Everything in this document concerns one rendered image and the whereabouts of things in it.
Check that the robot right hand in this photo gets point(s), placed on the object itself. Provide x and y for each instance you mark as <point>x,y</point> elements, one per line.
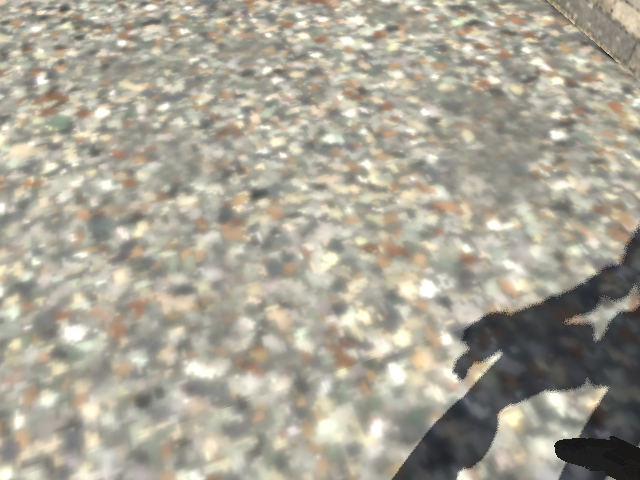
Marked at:
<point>618,458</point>

